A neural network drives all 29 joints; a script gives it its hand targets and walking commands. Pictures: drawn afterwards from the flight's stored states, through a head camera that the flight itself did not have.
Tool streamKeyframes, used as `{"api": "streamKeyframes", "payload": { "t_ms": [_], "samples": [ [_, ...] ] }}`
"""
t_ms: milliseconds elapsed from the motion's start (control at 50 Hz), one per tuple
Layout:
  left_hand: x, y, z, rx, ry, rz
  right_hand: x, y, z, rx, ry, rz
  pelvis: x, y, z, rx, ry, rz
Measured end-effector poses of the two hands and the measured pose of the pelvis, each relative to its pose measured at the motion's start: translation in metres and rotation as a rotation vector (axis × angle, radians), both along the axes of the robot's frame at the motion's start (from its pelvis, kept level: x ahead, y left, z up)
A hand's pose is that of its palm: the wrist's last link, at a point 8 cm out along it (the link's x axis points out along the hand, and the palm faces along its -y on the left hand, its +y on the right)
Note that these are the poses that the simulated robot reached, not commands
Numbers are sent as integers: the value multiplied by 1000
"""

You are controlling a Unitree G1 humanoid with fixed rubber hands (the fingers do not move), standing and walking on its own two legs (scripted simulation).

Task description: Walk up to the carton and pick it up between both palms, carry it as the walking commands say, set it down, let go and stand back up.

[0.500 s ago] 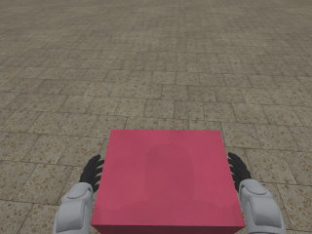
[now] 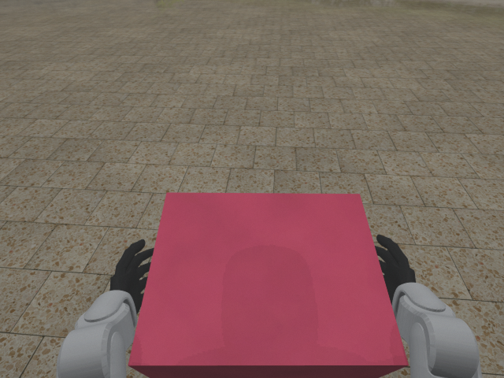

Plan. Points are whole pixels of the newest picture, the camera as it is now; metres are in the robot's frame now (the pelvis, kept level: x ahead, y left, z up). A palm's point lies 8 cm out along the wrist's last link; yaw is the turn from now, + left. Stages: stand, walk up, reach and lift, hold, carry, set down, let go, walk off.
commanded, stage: carry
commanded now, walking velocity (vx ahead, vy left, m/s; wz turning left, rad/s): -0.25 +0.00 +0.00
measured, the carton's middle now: (261, 300) +0.28 +0.00 +0.02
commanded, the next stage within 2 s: none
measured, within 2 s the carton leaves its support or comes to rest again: neither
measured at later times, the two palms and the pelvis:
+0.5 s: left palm out of the picture +0.10 +0.18 +0.11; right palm out of the picture +0.07 -0.21 +0.10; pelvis -0.15 +0.00 +0.01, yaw -4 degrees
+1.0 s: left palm out of the picture +0.00 +0.20 +0.12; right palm out of the picture -0.02 -0.19 +0.12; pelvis -0.22 +0.01 +0.03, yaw -3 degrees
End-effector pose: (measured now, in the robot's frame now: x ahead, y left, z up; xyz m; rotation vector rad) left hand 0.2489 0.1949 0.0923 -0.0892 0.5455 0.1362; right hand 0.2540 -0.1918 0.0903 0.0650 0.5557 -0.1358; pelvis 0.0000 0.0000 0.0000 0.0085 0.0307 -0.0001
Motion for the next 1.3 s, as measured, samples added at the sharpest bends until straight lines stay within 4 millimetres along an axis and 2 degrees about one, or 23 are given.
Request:
{"api": "streamKeyframes", "payload": {
  "t_ms": [100,200,320,420,500,540,600,660,720,840,920,1040,1100,1160,1240,1300],
  "samples": [
    [-39,-5,-6,-40,53,21,-44,-5,-6,28,51,-35,-24,1,-4,-12,8,10],
    [-79,6,-13,-73,93,37,-82,7,-3,37,85,-50,-54,12,-5,3,9,8],
    [-114,13,-3,-69,124,18,-127,14,5,57,116,-85,-89,15,8,-43,1,-27],
    [-133,3,10,-57,99,-11,-156,3,17,49,90,-101,-119,10,13,-63,15,-47],
    [-151,-15,13,-27,88,-41,-186,-14,9,64,80,-121,-149,0,7,-48,25,-70],
    [-165,-27,8,-19,97,-51,-205,-25,-2,72,88,-132,-166,-4,2,-46,21,-81],
    [-192,-39,-1,-35,155,-47,-239,-36,-12,89,145,-157,-186,-7,7,-26,5,-88],
    [-214,-44,3,-44,159,-53,-264,-41,-9,119,143,-185,-204,-6,13,3,-2,-107],
    [-229,-42,12,-37,127,-64,-279,-39,-1,117,113,-184,-218,-5,16,16,8,-106],
    [-247,-20,21,-43,64,-51,-279,-18,28,33,54,-112,-228,6,15,0,34,-76],
    [-254,-3,22,-23,92,-47,-279,-1,30,31,84,-99,-229,12,21,-9,26,-72],
    [-239,1,25,-59,100,-29,-265,3,36,20,94,-103,-217,13,28,-50,9,-45],
    [-222,-4,24,-57,98,-34,-250,-3,36,22,92,-109,-202,8,28,-54,10,-50],
    [-198,-14,22,-58,100,-44,-231,-13,32,26,93,-122,-179,0,26,-55,16,-56],
    [-152,-37,14,-56,100,-64,-195,-35,21,34,93,-147,-138,-16,18,-49,31,-61],
    [-110,-59,4,-48,95,-76,-158,-56,7,40,88,-157,-100,-33,6,-57,36,-63]
  ]
}}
